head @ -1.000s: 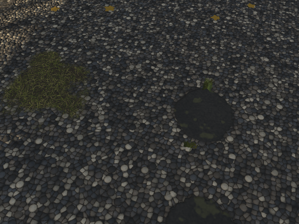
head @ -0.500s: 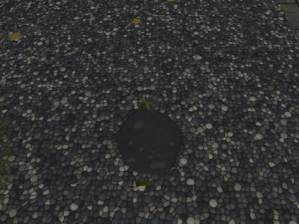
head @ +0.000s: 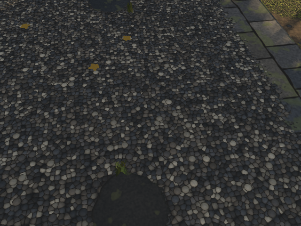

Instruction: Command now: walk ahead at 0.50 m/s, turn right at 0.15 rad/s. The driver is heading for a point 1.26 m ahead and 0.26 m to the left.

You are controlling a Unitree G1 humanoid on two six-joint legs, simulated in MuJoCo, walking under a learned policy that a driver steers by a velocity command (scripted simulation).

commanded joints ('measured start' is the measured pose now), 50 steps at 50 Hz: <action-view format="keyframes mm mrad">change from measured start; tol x32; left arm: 1 -46 96 29 -99 8 -25 -4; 50 -155 130 25 -60 -6 -99 -7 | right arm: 1 43 -95 -16 -34 -9 -4 -7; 50 121 -183 -64 -124 24 48 -1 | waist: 1 -17 125 -32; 16 -68 116 42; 21 113 -255 -453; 28 -23 -69 -8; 50 -64 46 -129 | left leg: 1 246 269 -368 -278 3 172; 18 292 241 -157 -51 486 91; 22 -435 76 -152 809 -360 -24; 35 -323 169 -67 313 232 -47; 44 -48 11 106 130 -21 86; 47 728 386 -858 -137 -156 407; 50 441 288 -529 -193 -30 269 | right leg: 1 -272 -121 18 -35 92 6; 16 -150 -62 -67 -661 352 8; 19 404 -119 -24 -668 377 -78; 21 818 -474 614 -802 166 -264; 27 226 -292 70 -1008 287 -154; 40 444 -323 -256 -989 519 -110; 44 469 -299 -323 -623 1069 -56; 45 335 -255 -344 -384 986 -15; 47 -308 27 -111 223 -218 77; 50 -395 -116 -7 97 0 26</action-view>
